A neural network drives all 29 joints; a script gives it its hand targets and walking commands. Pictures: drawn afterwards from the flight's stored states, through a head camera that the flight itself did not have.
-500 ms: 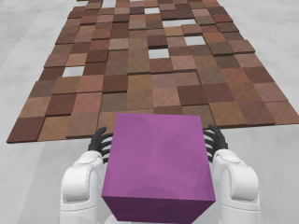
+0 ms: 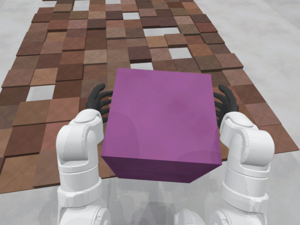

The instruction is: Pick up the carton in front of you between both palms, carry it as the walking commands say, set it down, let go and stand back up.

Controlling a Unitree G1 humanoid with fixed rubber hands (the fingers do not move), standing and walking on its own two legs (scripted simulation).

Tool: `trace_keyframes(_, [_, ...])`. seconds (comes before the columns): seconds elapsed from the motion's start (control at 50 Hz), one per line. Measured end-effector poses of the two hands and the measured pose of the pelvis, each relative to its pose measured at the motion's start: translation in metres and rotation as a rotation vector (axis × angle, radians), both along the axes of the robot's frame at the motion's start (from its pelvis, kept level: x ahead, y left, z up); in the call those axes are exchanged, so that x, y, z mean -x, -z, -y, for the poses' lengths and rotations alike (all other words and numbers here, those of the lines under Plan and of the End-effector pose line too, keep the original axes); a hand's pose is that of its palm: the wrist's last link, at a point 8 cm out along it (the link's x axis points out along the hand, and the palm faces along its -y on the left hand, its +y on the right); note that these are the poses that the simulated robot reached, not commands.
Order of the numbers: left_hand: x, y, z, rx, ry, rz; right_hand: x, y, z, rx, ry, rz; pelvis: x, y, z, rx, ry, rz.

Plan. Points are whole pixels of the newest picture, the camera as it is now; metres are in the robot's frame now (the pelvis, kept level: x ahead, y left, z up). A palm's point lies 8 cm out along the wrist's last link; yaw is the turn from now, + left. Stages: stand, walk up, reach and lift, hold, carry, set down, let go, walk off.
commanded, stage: carry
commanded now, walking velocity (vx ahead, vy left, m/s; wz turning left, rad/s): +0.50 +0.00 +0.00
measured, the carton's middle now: (158, 133) +0.32 -0.01 +0.07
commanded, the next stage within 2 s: none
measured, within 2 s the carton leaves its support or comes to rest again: neither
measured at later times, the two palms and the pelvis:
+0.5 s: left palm (118, 40) +0.68 +0.13 +0.11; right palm (198, 38) +0.71 -0.17 +0.11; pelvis +0.29 -0.04 -0.01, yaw +2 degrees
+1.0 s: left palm (118, 3) +0.84 +0.14 +0.17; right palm (194, 3) +0.86 -0.16 +0.17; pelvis +0.47 -0.02 +0.05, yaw +3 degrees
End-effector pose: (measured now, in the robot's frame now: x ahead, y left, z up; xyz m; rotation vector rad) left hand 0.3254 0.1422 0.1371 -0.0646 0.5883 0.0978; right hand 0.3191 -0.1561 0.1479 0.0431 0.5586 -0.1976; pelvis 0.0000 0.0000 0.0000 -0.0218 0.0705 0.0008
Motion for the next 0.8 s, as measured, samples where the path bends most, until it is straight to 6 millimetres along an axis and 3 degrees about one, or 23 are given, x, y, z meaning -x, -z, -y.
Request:
trace_keyframes(0.08, [-0.067, -0.016, -0.001, -0.039, 0.001, -0.009, -0.073, -0.015, -0.001, 0.023, -0.039, -0.012, -0.051, -0.001, 0.003, -0.005, -0.013, -0.006])
trace_keyframes(0.16, [-0.137, -0.019, 0.003, -0.068, -0.003, -0.045, -0.149, -0.015, 0.003, 0.034, -0.072, -0.049, -0.109, 0.005, 0.011, -0.019, -0.027, -0.006])
trace_keyframes(0.26, [-0.230, -0.009, 0.013, -0.106, -0.027, -0.076, -0.252, 0.003, 0.013, 0.026, -0.119, -0.077, -0.187, 0.030, 0.028, -0.032, -0.038, 0.011])
trace_keyframes(0.34, [-0.283, 0.014, 0.017, -0.118, -0.045, -0.164, -0.315, 0.030, 0.016, -0.011, -0.135, -0.163, -0.222, 0.028, 0.035, -0.026, -0.037, -0.002])
trace_keyframes(0.42, [-0.322, 0.028, 0.016, -0.071, -0.086, -0.188, -0.359, 0.041, 0.015, -0.039, -0.123, -0.187, -0.253, 0.016, 0.040, -0.038, -0.041, -0.026])
trace_keyframes(0.5, [-0.358, 0.029, 0.014, -0.031, -0.125, -0.127, -0.395, 0.040, 0.013, -0.072, -0.098, -0.126, -0.286, 0.009, 0.039, -0.045, -0.037, -0.048])
trace_keyframes(0.68, [-0.433, 0.014, 0.001, 0.028, -0.111, -0.021, -0.458, 0.017, 0.001, -0.061, -0.050, -0.018, -0.368, 0.004, 0.020, -0.061, -0.023, -0.061])
trace_keyframes(0.8, [-0.475, -0.009, -0.002, 0.002, -0.089, -0.035, -0.494, 0.000, -0.001, -0.050, -0.048, -0.034, -0.404, -0.014, 0.015, -0.035, -0.051, -0.067])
